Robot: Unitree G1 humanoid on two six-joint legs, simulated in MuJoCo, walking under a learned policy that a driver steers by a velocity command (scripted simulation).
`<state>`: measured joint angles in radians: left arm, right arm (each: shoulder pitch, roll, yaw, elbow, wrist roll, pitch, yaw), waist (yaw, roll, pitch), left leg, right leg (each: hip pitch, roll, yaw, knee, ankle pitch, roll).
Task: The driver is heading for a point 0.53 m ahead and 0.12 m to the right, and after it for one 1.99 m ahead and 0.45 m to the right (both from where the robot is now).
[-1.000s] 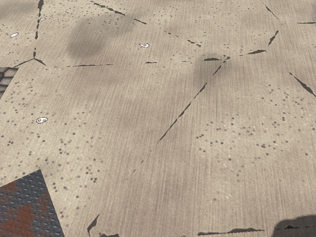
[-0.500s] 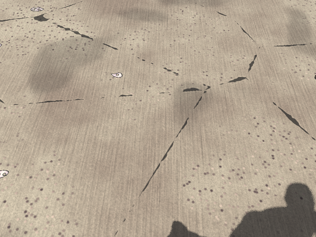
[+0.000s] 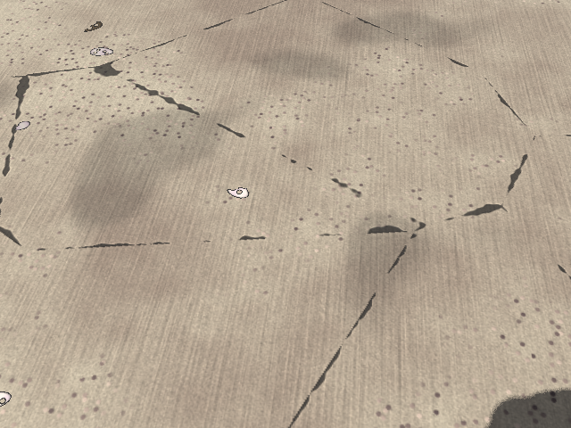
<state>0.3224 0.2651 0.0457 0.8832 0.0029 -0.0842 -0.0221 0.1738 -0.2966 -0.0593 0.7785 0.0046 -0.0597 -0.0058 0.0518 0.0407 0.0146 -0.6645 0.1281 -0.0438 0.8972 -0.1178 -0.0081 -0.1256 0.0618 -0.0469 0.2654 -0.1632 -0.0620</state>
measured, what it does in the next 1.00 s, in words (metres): walks ahead, turning right: left foot, then right foot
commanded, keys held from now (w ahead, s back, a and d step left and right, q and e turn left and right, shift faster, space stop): w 0.20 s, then w+e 0.46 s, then e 0.26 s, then no key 0.08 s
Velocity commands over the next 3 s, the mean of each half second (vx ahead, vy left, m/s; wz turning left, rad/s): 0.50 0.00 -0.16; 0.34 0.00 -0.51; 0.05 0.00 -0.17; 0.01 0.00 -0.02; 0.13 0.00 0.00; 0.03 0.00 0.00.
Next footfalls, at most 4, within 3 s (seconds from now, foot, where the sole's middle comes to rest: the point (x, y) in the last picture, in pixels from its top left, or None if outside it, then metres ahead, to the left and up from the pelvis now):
0.24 left None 0.32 0.16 -0.79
0.78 right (373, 383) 0.61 -0.12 -0.79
1.26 left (287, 341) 0.71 0.09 -0.79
2.54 left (305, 317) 0.78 0.04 -0.79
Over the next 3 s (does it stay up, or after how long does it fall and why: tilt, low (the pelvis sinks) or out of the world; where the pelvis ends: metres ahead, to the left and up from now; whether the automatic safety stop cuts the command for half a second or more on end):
stays up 0.69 -0.03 -0.01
